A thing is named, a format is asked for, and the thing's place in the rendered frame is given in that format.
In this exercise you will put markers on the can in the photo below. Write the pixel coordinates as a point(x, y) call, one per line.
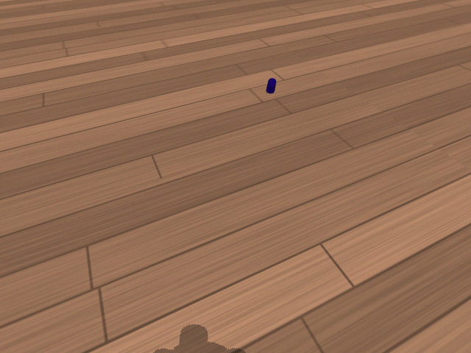
point(271, 85)

